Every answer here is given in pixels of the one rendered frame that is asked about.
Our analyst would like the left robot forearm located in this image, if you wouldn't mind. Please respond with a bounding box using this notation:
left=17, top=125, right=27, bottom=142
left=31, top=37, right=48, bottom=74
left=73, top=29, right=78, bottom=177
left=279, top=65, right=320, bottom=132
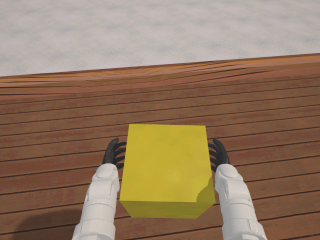
left=72, top=163, right=120, bottom=240

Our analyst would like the carton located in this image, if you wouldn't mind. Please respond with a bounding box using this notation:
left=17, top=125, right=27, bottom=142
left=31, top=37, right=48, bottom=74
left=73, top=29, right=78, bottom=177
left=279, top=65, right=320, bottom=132
left=119, top=124, right=216, bottom=219

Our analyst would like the left robot hand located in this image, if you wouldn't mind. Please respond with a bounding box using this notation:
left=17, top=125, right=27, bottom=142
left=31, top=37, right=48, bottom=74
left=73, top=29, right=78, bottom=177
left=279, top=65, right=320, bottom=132
left=102, top=137, right=127, bottom=170

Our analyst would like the right robot hand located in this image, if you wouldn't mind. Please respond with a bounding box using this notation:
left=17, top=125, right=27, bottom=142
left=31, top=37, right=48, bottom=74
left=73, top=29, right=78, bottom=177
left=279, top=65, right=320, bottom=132
left=207, top=138, right=230, bottom=173

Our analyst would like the right robot forearm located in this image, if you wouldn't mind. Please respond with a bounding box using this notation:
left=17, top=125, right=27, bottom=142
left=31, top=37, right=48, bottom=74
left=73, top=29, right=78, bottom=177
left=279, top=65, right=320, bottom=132
left=214, top=164, right=267, bottom=240

